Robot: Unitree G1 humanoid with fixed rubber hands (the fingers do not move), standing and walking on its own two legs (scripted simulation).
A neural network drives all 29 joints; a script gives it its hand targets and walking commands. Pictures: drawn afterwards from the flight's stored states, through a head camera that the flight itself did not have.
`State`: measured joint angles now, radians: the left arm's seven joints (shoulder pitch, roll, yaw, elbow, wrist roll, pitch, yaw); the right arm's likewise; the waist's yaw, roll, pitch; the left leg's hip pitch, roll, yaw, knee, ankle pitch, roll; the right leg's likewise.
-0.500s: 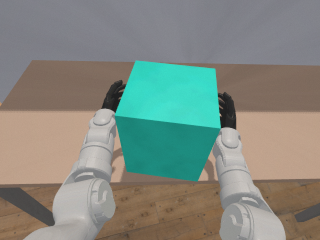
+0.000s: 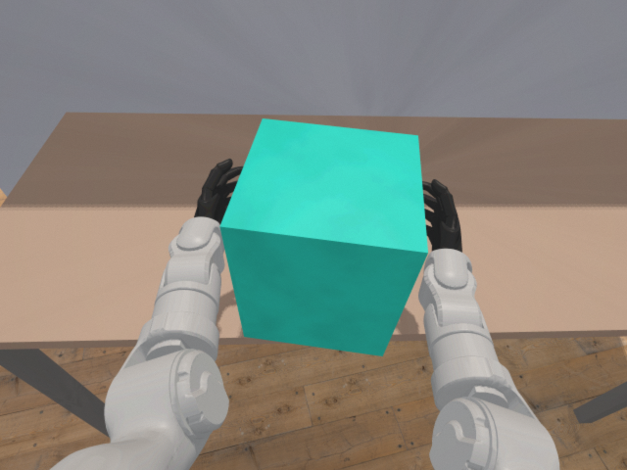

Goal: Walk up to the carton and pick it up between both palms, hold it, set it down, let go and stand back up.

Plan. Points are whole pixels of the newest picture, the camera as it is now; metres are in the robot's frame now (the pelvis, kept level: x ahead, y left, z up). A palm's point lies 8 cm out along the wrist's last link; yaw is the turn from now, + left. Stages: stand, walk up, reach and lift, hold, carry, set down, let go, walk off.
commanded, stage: set down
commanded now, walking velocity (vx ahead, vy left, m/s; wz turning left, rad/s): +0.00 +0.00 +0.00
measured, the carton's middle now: (325, 242) +0.42 -0.02 +0.05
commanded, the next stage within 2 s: none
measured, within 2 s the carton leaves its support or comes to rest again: rests again in 0.20 s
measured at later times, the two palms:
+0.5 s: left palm (214, 208) +0.45 +0.13 +0.09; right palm (438, 233) +0.40 -0.17 +0.09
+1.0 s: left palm (192, 225) +0.43 +0.16 +0.09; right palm (434, 239) +0.39 -0.16 +0.09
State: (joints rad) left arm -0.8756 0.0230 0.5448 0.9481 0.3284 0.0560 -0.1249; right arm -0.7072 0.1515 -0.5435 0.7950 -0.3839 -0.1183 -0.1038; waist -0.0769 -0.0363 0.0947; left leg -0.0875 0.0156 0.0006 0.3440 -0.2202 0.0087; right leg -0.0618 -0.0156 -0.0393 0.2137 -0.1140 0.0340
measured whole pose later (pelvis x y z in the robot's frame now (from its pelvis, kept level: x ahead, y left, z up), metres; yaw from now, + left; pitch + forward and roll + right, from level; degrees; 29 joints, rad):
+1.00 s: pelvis -0.01 +0.00 -0.01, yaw +0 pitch +4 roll -2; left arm -0.96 0.25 -0.03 1.35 -0.08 -0.12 0.00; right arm -0.88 -0.03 -0.19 1.24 0.12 -0.15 -0.23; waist -0.08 -0.04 -0.06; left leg -0.30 0.02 0.00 0.49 -0.27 0.00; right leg -0.29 -0.02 -0.04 0.39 -0.18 0.02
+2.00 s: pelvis -0.04 +0.00 -0.01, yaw +0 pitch +1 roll -1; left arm -0.42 0.30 0.11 0.56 -0.14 0.17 -0.10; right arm -0.28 -0.04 -0.03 0.41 0.22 0.04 -0.28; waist -0.08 -0.04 -0.03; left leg -0.27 0.02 0.00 0.47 -0.22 0.00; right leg -0.26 -0.01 -0.04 0.36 -0.12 0.02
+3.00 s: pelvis -0.01 -0.01 +0.00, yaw +0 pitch +1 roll -1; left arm 0.27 0.37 0.08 -0.10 -0.14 0.19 -0.12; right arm 0.42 -0.04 0.03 -0.28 0.18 0.15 -0.20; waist -0.03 0.00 0.02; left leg -0.20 0.02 0.00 0.40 -0.22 -0.01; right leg -0.21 -0.01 -0.04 0.33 -0.15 0.01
